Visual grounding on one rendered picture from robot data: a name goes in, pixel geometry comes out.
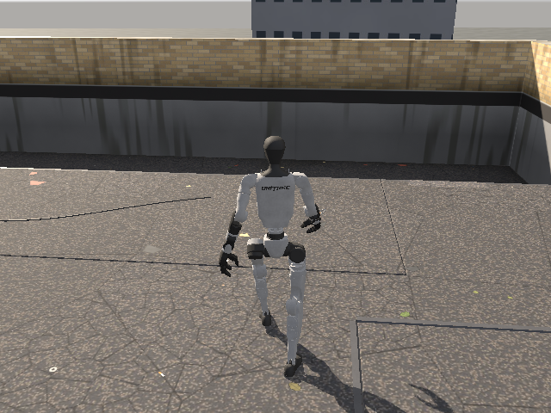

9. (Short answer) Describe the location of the robot left hand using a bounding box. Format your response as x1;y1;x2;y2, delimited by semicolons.
219;251;238;277

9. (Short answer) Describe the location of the right robot forearm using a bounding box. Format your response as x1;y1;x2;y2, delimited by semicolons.
309;203;321;225

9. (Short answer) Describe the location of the left robot forearm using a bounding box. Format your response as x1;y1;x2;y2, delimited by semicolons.
222;209;242;254

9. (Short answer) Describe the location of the humanoid robot torso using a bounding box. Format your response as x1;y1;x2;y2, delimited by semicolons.
255;169;295;258

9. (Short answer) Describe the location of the robot left shin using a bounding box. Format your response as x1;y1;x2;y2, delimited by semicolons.
252;265;269;316

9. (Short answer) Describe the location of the robot left upper arm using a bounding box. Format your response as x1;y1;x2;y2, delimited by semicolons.
234;173;257;223

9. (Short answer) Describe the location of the robot right upper arm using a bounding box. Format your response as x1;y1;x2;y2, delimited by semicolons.
293;172;318;217

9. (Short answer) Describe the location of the robot right hand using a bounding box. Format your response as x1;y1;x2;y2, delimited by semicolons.
300;219;321;233

